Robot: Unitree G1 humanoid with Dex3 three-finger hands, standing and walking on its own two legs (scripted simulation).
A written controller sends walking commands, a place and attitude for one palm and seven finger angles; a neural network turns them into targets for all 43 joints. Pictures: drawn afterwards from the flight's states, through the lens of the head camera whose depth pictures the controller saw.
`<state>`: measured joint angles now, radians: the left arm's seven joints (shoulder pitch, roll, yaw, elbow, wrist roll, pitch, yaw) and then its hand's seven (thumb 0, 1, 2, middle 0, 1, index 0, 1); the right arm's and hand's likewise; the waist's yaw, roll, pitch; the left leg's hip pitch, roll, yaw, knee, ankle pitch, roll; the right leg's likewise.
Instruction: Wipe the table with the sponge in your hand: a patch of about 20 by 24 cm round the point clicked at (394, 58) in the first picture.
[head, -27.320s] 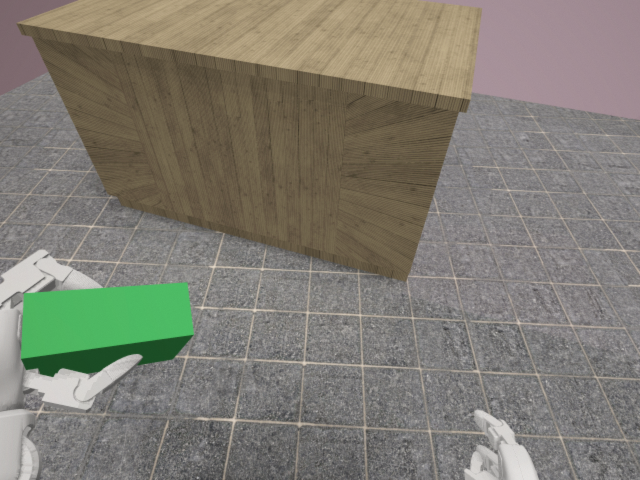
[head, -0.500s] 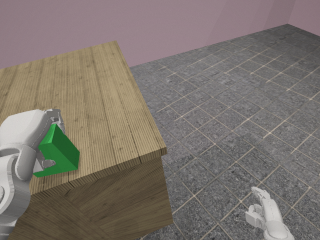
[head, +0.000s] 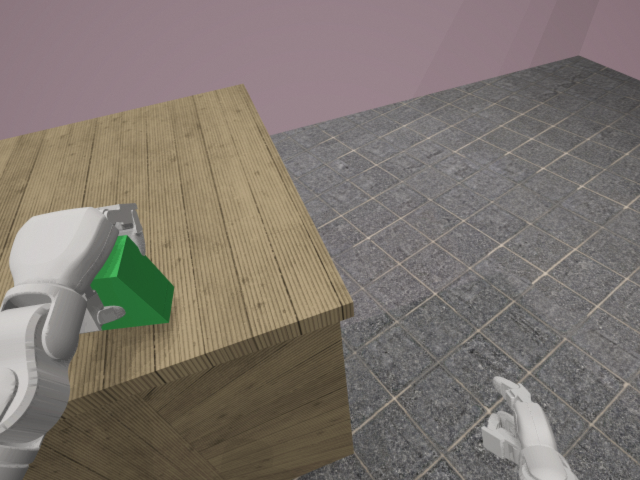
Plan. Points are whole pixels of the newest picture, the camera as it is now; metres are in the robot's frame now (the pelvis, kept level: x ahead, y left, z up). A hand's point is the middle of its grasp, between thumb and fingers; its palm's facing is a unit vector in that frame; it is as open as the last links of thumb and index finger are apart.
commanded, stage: move the sponge above the wiping area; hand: left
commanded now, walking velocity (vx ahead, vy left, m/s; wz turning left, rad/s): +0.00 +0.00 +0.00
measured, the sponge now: (117, 295) +0.26 +0.31 +0.12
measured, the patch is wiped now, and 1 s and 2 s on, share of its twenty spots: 0.00 0.05 0.05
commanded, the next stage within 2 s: none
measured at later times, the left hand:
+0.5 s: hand (89, 232) +0.28 +0.31 +0.20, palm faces +0.29 -0.04 -0.96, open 9.3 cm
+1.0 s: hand (83, 260) +0.26 +0.32 +0.18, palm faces +0.17 -0.08 -0.98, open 9.3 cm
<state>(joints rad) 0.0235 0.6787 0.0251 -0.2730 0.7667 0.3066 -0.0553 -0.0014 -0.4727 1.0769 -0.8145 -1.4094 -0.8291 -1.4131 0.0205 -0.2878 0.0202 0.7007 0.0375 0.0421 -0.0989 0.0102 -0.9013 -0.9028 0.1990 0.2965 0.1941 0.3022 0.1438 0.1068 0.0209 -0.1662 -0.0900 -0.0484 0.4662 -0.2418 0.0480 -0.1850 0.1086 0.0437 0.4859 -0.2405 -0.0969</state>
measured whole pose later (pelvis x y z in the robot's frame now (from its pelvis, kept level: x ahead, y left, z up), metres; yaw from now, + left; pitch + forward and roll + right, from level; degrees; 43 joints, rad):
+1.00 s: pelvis +0.01 +0.02 +0.01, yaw +0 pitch -3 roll +1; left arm 0.01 0.60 0.02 -0.25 0.77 0.56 -0.09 0.00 -0.47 1.08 -0.81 -1.42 -0.82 -1.42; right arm -0.02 -0.28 0.06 0.67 0.05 0.12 -0.04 0.01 -0.90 -0.90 0.20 0.30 0.20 0.30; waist 0.12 0.13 -0.01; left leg -0.10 -0.10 -0.04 0.36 -0.20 0.07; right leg -0.13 0.09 0.06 0.40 -0.21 -0.07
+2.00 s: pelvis +0.00 +0.00 +0.00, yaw +1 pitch -4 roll +1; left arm 0.03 0.63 0.01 -0.16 0.78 0.42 -0.15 0.00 -0.47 1.08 -0.81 -1.42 -0.82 -1.41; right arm 0.03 -0.31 0.04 0.70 0.04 0.06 -0.11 0.01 -0.90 -0.90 0.20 0.30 0.20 0.30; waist 0.13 0.13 0.03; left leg -0.12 -0.10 -0.06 0.41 -0.21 0.05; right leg -0.14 0.10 0.04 0.43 -0.22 -0.09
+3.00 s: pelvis +0.01 +0.03 +0.01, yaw +0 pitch -5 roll +0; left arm -0.02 0.59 -0.07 -0.29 0.85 0.54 -0.07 0.00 -0.48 1.08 -0.81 -1.42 -0.83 -1.41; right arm -0.01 -0.28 0.07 0.71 0.04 0.12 -0.05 0.01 -0.90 -0.90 0.20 0.30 0.20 0.30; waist 0.17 0.12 0.00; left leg -0.07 -0.12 -0.04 0.34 -0.19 0.09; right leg -0.10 0.07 0.06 0.40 -0.21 -0.05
